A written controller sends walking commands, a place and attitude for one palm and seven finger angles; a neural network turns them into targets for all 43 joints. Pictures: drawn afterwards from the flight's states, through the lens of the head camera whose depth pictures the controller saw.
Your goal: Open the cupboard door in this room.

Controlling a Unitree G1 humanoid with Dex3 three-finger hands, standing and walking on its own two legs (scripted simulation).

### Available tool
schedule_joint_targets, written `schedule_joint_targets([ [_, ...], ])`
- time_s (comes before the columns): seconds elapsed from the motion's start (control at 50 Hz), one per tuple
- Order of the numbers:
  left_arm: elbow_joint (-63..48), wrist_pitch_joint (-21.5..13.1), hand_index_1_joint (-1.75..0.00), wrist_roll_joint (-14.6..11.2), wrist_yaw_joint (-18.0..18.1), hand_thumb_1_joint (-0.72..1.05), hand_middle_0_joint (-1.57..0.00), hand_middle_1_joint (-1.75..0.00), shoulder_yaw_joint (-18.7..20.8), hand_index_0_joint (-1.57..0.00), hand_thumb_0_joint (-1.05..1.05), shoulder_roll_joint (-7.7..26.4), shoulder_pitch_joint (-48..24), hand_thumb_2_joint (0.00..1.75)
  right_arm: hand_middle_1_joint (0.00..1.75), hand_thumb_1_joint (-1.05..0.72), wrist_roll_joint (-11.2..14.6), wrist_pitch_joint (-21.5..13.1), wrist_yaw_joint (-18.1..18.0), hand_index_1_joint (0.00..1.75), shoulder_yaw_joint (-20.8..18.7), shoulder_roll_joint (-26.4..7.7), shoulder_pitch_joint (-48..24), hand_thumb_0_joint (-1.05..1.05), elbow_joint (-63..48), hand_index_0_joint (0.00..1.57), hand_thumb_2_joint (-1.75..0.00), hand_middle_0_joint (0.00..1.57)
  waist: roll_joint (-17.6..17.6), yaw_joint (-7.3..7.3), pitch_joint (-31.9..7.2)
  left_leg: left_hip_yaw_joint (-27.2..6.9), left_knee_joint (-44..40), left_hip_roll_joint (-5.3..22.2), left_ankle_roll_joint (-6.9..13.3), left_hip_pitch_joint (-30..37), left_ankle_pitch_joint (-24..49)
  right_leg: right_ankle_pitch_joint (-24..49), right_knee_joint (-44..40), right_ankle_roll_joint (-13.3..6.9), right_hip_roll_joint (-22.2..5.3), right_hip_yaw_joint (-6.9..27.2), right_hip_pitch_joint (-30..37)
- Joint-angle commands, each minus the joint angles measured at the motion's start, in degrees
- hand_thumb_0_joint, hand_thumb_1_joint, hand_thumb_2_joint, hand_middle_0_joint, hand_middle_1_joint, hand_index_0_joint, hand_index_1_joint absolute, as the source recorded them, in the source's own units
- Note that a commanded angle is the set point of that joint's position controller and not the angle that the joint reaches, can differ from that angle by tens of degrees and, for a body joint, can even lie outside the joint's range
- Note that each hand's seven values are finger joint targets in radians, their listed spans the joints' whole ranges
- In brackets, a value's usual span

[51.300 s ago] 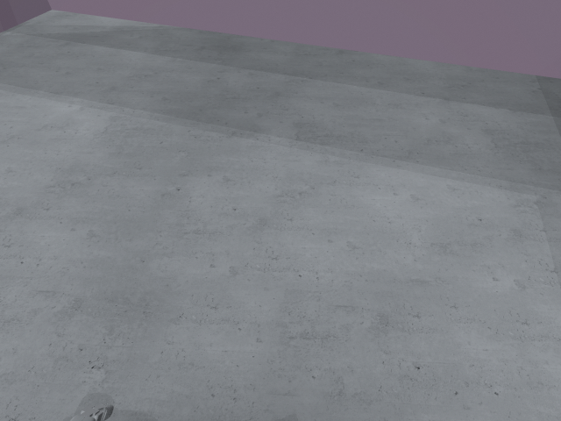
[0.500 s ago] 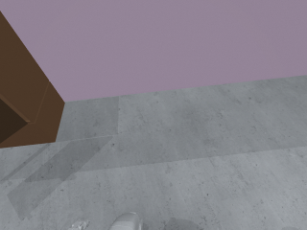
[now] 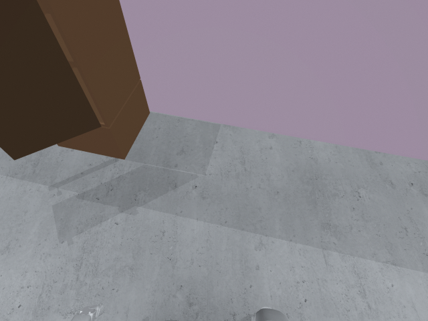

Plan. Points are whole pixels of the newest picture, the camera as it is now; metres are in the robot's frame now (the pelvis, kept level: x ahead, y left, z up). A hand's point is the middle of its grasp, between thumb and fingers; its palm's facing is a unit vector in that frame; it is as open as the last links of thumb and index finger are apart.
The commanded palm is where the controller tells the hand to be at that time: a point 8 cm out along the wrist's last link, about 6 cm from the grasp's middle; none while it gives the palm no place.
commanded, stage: turn to face it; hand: left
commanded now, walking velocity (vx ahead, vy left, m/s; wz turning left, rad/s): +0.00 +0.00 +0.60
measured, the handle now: out of the picture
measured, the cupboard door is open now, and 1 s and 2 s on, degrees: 45 45 45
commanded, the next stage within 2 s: take the last steps up to it in 0.98 s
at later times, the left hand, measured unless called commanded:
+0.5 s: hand out of the picture -0.02 +0.18 -0.18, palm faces +0.39 -0.89 -0.23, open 7.3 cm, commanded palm none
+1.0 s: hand out of the picture -0.01 +0.14 -0.15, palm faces +0.53 -0.80 -0.27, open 7.4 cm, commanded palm none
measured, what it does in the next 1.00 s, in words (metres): steps on the spot, turning left: right foot, then left foot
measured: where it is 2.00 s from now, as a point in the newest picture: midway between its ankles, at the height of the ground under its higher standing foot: outside the picture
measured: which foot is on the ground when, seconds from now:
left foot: down 0.00-0.10, up 0.12-0.48, down 0.50-0.90, up 0.92-1.00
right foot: up 0.00-0.08, down 0.10-0.50, up 0.52-0.88, down 0.90-1.00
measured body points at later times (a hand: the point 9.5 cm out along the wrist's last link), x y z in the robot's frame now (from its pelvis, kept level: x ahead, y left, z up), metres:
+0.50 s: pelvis +0.00 -0.03 -0.01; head +0.05 +0.00 +0.44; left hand -0.04 +0.23 -0.16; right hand +0.20 -0.24 -0.14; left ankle -0.03 +0.07 -0.74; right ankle +0.01 -0.14 -0.73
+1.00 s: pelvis +0.01 -0.07 +0.00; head +0.06 -0.08 +0.45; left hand -0.04 +0.18 -0.13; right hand +0.19 -0.25 -0.17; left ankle -0.06 +0.04 -0.67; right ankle +0.06 -0.15 -0.74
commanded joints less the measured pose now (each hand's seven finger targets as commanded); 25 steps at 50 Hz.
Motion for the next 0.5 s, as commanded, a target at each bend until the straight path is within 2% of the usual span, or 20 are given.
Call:
schedule_joint_targets([
  [0.0, -4.7, -2.0, -0.3, -0.6, 0.3, 0.9, -0.2, -0.3, 0.4, -0.2, 0.0, 3.6, 2.2, 0.9, 0.3, -0.9, -0.2, -0.4, -0.5, 0.3, -3.6, -12.3, -1.5, 0.0, -4.0, 0.2, -0.9, 0.2, 9.5, 0.04, -7.6, -15.1, -6.0, 12.6, 8.2, 1.0, 17.3, 1.7, -12.4, -0.6, 3.5, -1.7, 9.0],
  [0.02, -4.2, -2.3, -0.3, -0.6, 0.4, 0.9, -0.2, -0.3, 0.5, -0.2, 0.0, 3.8, 4.3, 0.9, 0.3, -0.9, 0.0, -0.3, -0.4, 0.3, -3.8, -12.2, -2.7, 0.0, -4.3, 0.2, -0.9, 0.2, 9.1, 1.23, -7.9, -14.9, -4.3, 11.4, 7.2, -1.5, 15.5, 5.7, -18.0, -0.8, 4.1, -2.3, 13.5],
  [0.04, -3.7, -2.9, -0.3, -0.6, 0.6, 0.9, -0.2, -0.3, 0.9, -0.2, 0.0, 4.8, 6.7, 0.9, 0.3, -0.9, 0.4, -0.2, -0.3, 0.3, -3.7, -11.3, -3.3, 0.0, -4.7, 0.2, -0.9, 0.2, 6.4, 2.59, -8.3, -14.2, -1.3, 9.1, 5.2, -5.7, 11.5, 11.0, -25.9, -1.1, 3.3, -2.0, 20.1],
  [0.06, -3.4, -3.6, -0.3, 0.1, 1.1, 0.9, -0.2, -0.3, 1.7, -0.2, 0.0, 8.5, 9.0, 0.9, 0.3, -0.9, 1.0, -0.3, 0.0, 0.3, -3.4, -8.4, -2.4, 0.0, -5.2, 0.2, -0.9, 0.2, -4.8, 3.72, -10.1, -9.4, 7.4, 3.6, 1.6, -13.2, 0.4, 10.8, -34.9, -3.5, -5.9, 7.0, 28.4],
  [0.08, -3.9, -3.8, -0.3, 0.8, 1.5, 0.9, -0.2, -0.3, 2.4, -0.2, 0.0, 13.4, 9.2, 0.9, 0.3, -0.9, 1.1, -0.4, 0.4, 0.3, -3.0, -5.5, -2.6, 0.0, -6.5, 0.2, -0.9, 0.2, -18.9, 4.18, -9.1, 0.9, 23.2, -4.0, -2.6, -20.0, -20.3, 17.6, -38.5, -10.3, -21.9, 22.0, 28.5],
  [0.1, -4.0, -4.0, -0.3, 0.2, 1.8, 0.9, -0.2, -0.3, 1.7, -0.2, 0.0, 11.1, 7.7, 0.9, 0.3, -0.9, 0.3, 0.2, 0.3, 0.3, -3.6, -8.3, -2.6, 0.0, -5.1, 0.2, -0.9, 0.2, -16.1, 3.17, -8.3, -2.7, 35.4, -0.2, -2.1, -18.1, -20.7, 20.6, -38.0, -13.2, -23.8, 21.0, 21.3],
  [0.12, -4.6, -3.8, -0.3, 0.0, 1.9, 0.9, -0.2, -0.3, 1.2, -0.2, 0.0, 9.3, 4.2, 0.9, 0.3, -0.9, 0.4, 0.8, 0.5, 0.3, -3.7, -7.5, -3.0, 0.0, -4.3, 0.2, -0.9, 0.2, -13.9, 1.38, -5.4, -2.5, 41.6, 0.9, -2.4, -17.9, -17.1, 20.8, -37.2, -13.3, -20.3, 17.3, 17.5],
  [0.14, -5.3, -3.7, -0.3, -0.1, 1.8, 0.9, -0.2, -0.3, 0.5, -0.2, 0.0, 7.2, 1.1, 0.9, 0.3, -0.9, 0.4, 1.2, 0.9, 0.3, -3.5, -6.9, -2.1, 0.0, -3.0, 0.2, -0.9, 0.2, -12.1, -0.36, -4.0, -1.4, 44.3, 2.1, -2.9, -17.9, -12.6, 23.1, -35.9, -12.0, -16.5, 9.8, 16.2],
  [0.16, -5.8, -3.9, -0.3, -0.2, 1.6, 0.9, -0.2, -0.3, 0.1, -0.2, 0.0, 5.8, -0.2, 0.9, 0.3, -0.9, 0.4, 1.4, 1.3, 0.3, -3.2, -6.1, -1.3, 0.0, -2.4, 0.2, -0.9, 0.2, -11.5, -1.27, -4.2, -0.3, 44.6, 2.5, -3.4, -17.2, -9.7, 26.1, -35.0, -10.8, -14.1, 4.6, 15.7],
  [0.18, -5.8, -4.0, -0.3, 0.1, 1.8, 0.9, -0.2, -0.3, 0.1, -0.2, 0.0, 5.5, -0.5, 0.9, 0.3, -0.9, 0.6, 1.4, 1.5, 0.3, -3.0, -5.5, -0.4, 0.0, -2.1, 0.2, -0.9, 0.2, -12.4, -1.63, -5.3, 0.8, 42.5, 2.7, -3.8, -16.6, -9.0, 29.1, -34.3, -10.3, -13.4, 1.5, 17.3],
  [0.24, -4.6, -4.3, -0.3, 0.1, 1.8, 0.9, -0.2, -0.3, 0.5, -0.2, 0.0, 6.2, 3.7, 0.9, 0.3, -0.9, 0.7, 1.4, 1.7, 0.3, -2.3, -4.3, -3.3, 0.0, -2.1, 0.2, -0.9, 0.2, -9.9, 0.52, -6.2, 3.7, 32.8, 2.8, -4.4, -15.3, -10.2, 36.0, -32.7, -10.7, -14.1, -1.5, 22.5],
  [0.28, -3.4, -4.2, -0.3, 0.3, 1.7, 0.9, -0.2, -0.3, 0.8, -0.2, 0.0, 6.9, 6.0, 0.9, 0.3, -0.9, 0.8, 1.3, 1.8, 0.3, -2.0, -3.4, -5.0, 0.0, -2.5, 0.2, -0.9, 0.2, -10.1, 1.72, -6.0, 5.4, 26.8, 2.5, -4.4, -13.6, -11.4, 38.1, -31.8, -10.7, -15.0, -2.8, 23.8],
  [0.36, -2.2, -4.0, -0.3, 0.6, 1.5, 0.9, -0.2, -0.3, 1.7, -0.2, 0.0, 8.8, 8.4, 0.9, 0.3, -0.9, 1.0, 0.5, 1.8, 0.3, -1.4, -2.7, -6.9, 0.0, -3.3, 0.2, -0.9, 0.2, -11.8, 3.14, -6.7, 8.1, 15.7, 1.9, -3.2, -10.0, -13.0, 43.9, -28.7, -11.3, -16.8, -4.0, 26.0],
  [0.38, -1.8, -4.0, -0.3, 0.7, 1.5, 0.9, -0.2, -0.3, 1.8, -0.2, 0.0, 8.9, 8.2, 0.9, 0.3, -0.9, 1.1, 0.3, 1.7, 0.3, -1.4, -2.8, -5.9, 0.0, -3.4, 0.2, -0.9, 0.2, -13.0, 2.73, -7.4, 8.2, 12.9, 1.9, -2.8, -8.4, -12.6, 43.7, -27.4, -11.0, -17.3, -4.5, 26.2],
  [0.4, -1.9, -3.9, -0.3, 0.6, 1.4, 0.9, -0.2, -0.3, 2.1, -0.2, 0.0, 9.3, 7.5, 0.9, 0.3, -0.9, 1.1, 0.1, 1.6, 0.3, -1.5, -3.2, -4.5, 0.0, -3.2, 0.2, -0.9, 0.2, -12.1, 1.86, -8.2, 8.8, 8.9, 1.6, -2.5, -5.8, -10.4, 43.1, -25.5, -10.3, -17.5, -5.5, 25.5],
  [0.42, -2.0, -3.9, -0.3, 0.3, 1.2, 0.9, -0.2, -0.3, 2.2, -0.2, 0.0, 9.6, 7.1, 0.9, 0.3, -0.9, 0.9, -0.1, 1.5, 0.3, -1.6, -3.9, -2.9, 0.0, -2.9, 0.2, -0.9, 0.2, -11.2, 0.93, -9.0, 9.3, 3.9, 1.0, -2.1, -1.4, -6.0, 41.3, -22.8, -8.7, -16.7, -7.3, 23.5],
  [0.44, -2.1, -3.7, -0.3, -0.1, 0.9, 0.9, -0.2, -0.3, 2.3, -0.2, 0.0, 9.4, 6.3, 0.9, 0.3, -0.9, 0.7, -0.5, 1.5, 0.3, -2.0, -5.5, 0.0, 0.0, -2.2, 0.2, -0.9, 0.2, -7.8, -1.22, -10.1, 8.4, -2.9, 1.4, -1.1, 6.3, 0.6, 37.7, -17.0, -6.5, -15.8, -9.1, 18.6],
  [0.46, -3.3, -3.4, -0.3, -0.4, 0.5, 0.9, -0.2, -0.3, 1.9, -0.2, 0.0, 7.5, 6.0, 0.9, 0.3, -0.9, 0.2, -0.9, 1.2, 0.3, -3.3, -10.6, 3.9, 0.0, -1.7, 0.2, -0.9, 0.2, 3.8, -3.57, -13.1, -3.7, -5.5, 10.8, 3.4, 17.1, 14.5, 22.1, -6.3, -2.7, -11.0, -11.8, 6.9],
  [0.48, -6.0, -3.1, -0.3, -0.5, 0.3, 0.9, -0.2, -0.3, 0.2, -0.2, 0.0, 3.5, 2.1, 0.9, 0.3, -0.9, 0.0, -0.7, 0.8, 0.3, -4.6, -16.1, 7.8, 0.0, -1.4, 0.2, -0.9, 0.2, 18.0, -5.93, -12.0, -21.1, -7.3, 24.7, 11.6, 21.0, 35.8, -13.1, 6.2, 0.2, -3.6, -9.6, -7.3],
])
